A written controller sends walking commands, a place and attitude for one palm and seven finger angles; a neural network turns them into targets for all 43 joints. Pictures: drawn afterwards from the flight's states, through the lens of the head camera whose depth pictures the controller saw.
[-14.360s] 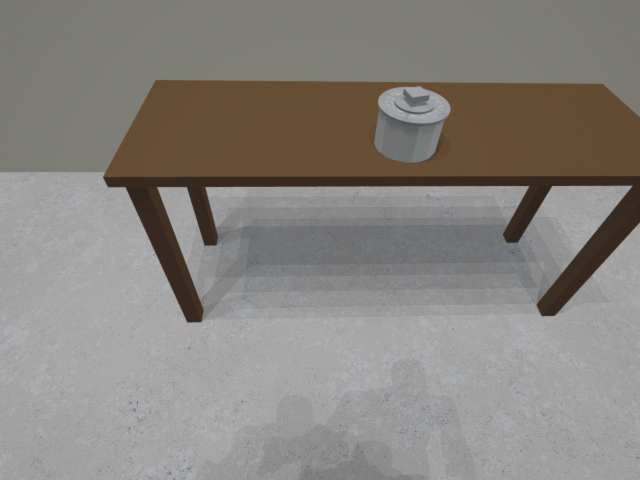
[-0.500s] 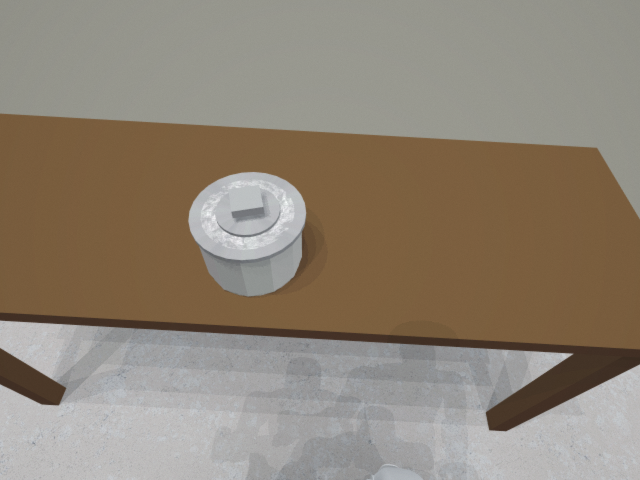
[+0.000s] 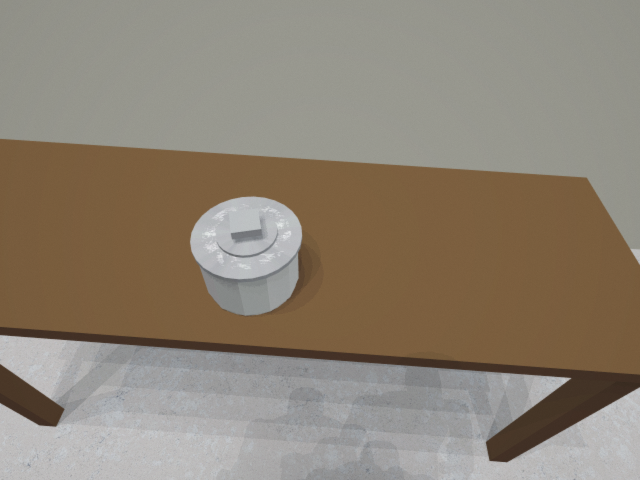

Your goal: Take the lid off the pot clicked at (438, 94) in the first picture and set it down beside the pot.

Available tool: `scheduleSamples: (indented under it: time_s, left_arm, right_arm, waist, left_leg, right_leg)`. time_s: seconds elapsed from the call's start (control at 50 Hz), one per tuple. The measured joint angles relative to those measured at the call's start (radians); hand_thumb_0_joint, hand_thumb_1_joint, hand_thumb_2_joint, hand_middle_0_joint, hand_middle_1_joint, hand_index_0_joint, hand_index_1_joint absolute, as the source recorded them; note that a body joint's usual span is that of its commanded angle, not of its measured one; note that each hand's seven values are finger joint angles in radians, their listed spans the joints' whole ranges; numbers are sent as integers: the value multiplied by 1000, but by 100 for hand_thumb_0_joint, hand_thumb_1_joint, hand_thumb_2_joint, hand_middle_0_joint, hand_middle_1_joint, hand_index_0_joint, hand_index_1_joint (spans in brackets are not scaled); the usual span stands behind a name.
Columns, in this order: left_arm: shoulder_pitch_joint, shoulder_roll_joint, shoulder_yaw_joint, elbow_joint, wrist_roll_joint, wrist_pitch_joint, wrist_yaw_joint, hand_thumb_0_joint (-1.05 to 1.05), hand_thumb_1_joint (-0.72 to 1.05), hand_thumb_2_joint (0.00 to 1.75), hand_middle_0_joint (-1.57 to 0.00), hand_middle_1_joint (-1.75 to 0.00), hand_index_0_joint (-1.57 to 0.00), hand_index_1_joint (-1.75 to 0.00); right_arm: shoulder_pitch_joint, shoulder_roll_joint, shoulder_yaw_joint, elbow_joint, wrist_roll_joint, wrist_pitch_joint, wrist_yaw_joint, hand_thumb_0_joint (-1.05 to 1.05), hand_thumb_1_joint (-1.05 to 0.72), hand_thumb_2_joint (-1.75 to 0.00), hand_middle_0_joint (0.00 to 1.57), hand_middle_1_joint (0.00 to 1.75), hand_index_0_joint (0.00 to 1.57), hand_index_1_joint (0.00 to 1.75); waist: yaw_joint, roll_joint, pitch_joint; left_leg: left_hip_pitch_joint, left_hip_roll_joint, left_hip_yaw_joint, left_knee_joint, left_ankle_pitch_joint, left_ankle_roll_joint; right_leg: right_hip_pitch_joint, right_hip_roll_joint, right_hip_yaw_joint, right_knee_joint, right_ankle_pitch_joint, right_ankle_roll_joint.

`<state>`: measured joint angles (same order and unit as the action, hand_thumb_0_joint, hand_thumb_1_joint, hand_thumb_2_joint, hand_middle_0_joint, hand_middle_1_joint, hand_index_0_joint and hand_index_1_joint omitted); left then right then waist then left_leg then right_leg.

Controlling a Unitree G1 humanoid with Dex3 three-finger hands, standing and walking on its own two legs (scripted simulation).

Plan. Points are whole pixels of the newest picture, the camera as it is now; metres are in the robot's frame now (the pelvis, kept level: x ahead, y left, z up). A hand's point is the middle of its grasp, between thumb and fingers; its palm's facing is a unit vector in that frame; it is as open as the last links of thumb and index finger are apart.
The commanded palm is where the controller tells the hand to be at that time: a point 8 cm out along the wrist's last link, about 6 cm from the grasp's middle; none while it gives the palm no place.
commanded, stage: come to a stop and stand still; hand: left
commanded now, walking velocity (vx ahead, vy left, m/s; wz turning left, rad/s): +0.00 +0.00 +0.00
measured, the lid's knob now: (245, 223) +0.44 +0.15 +0.06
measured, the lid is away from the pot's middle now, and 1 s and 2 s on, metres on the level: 0.00 0.00 0.00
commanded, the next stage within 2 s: look again from close up in 0.88 s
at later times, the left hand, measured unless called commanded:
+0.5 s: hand out of the picture +0.03 +0.16 -0.16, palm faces +0.00 -0.98 -0.22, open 7.4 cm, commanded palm none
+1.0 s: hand out of the picture +0.07 +0.14 -0.17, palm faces +0.01 -0.97 -0.23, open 7.3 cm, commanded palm none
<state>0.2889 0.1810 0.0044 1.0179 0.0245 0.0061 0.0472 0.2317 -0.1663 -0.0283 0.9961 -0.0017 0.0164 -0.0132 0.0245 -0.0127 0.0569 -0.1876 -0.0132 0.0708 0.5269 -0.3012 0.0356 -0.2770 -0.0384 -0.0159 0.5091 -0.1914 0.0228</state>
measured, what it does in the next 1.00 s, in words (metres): shifts its weight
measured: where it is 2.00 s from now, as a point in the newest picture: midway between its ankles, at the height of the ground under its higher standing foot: outside the picture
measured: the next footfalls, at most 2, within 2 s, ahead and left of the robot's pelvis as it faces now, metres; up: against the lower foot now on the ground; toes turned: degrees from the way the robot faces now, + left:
none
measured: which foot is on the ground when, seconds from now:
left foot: down 0.00-1.00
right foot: down 0.00-1.00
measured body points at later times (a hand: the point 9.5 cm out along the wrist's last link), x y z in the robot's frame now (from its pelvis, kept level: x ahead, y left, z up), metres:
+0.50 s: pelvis +0.03 -0.02 +0.00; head +0.05 -0.04 +0.45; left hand +0.04 +0.21 -0.15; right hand +0.02 -0.24 -0.16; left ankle -0.01 +0.09 -0.73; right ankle +0.05 -0.14 -0.73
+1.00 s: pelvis +0.05 -0.04 +0.00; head +0.07 -0.05 +0.45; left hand +0.07 +0.20 -0.15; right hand +0.05 -0.25 -0.16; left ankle -0.01 +0.09 -0.73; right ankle +0.05 -0.14 -0.73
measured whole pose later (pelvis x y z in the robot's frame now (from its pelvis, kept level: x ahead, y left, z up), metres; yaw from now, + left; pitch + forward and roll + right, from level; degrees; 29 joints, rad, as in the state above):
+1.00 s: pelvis +0.05 -0.04 +0.00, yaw +0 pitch +0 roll +1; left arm 0.25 0.17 0.00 1.07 0.01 -0.01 0.03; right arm 0.29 -0.15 0.01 1.09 -0.01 -0.02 -0.03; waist 0.00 0.01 0.05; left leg -0.12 0.03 0.05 0.43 -0.32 -0.02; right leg -0.24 0.01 -0.03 0.50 -0.26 -0.03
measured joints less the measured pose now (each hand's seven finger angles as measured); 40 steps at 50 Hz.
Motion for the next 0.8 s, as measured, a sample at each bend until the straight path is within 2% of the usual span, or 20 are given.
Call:
scheduleSamples:
  time_s: [0.1,0.2,0.5,0.8]
  left_arm:
    - [36,3,-10,17,2,21,-15,1,91,89,-21,-30,-20,-30]
    - [60,10,-9,11,6,17,-21,1,91,89,-20,-30,-20,-30]
    - [9,-30,-24,32,-7,-12,-23,1,91,89,-20,-30,-20,-30]
    - [-49,-15,-11,41,-11,-17,-14,1,93,89,-21,-30,-20,-30]
  right_arm:
    - [41,-20,6,-45,-9,-4,6,1,-93,-90,20,30,19,29]
    - [58,-34,12,-49,-11,2,10,1,-94,-90,20,30,20,29]
    - [97,-6,37,35,-6,-32,-3,1,-91,-90,19,30,19,29]
    - [75,24,38,85,-5,-36,-14,1,-91,-90,19,30,19,29]
  waist:
    - [-11,37,-42]
    - [-4,56,-62]
    - [-24,36,-30]
    - [-30,29,-15]
  left_leg:
    - [-10,-12,5,26,-18,10]
    - [-13,-17,13,13,-15,9]
    - [19,11,2,-52,-11,-25]
    - [59,33,-14,-77,-22,-48]
  right_leg:
    - [-23,-11,7,52,-39,-13]
    - [-39,-13,19,61,-42,-7]
    - [-19,15,6,22,-51,-26]
    - [21,36,-13,6,-72,-47]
